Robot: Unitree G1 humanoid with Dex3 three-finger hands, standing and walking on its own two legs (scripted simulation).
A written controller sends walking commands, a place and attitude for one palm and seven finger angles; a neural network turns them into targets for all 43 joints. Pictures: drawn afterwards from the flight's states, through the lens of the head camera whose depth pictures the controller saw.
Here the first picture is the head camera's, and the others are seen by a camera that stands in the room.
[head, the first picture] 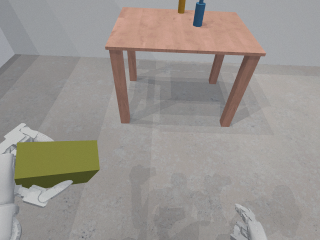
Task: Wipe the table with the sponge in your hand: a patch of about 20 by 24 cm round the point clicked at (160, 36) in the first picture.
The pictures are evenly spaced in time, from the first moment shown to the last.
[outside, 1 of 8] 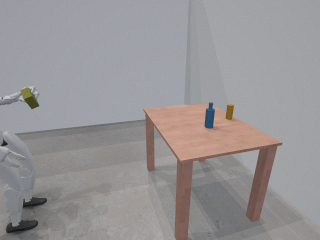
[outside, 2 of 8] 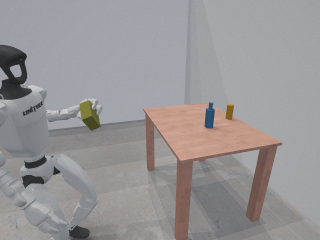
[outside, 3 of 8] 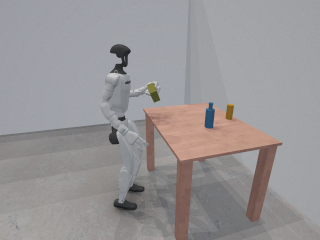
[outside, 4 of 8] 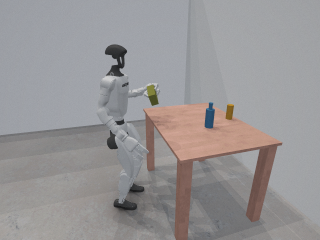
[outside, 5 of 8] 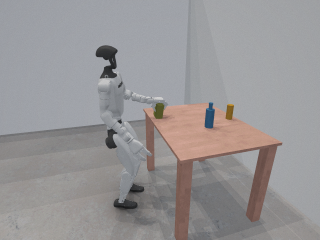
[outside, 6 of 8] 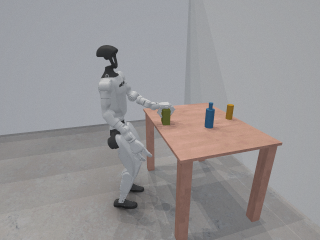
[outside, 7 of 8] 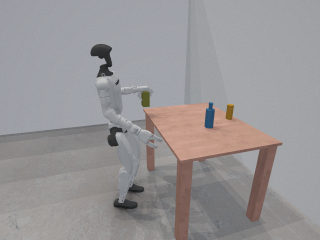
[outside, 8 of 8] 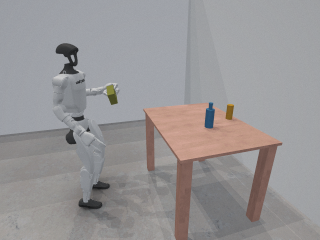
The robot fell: no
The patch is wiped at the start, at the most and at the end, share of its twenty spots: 0.00 1.00 1.00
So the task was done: yes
